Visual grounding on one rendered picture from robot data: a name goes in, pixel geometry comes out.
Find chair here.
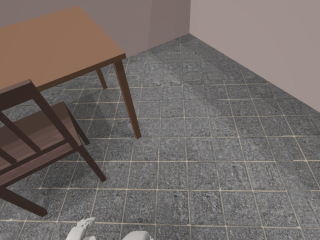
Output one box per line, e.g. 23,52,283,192
0,79,107,217

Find robot left hand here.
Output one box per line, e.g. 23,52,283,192
66,217,96,240

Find table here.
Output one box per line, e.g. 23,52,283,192
0,5,142,139

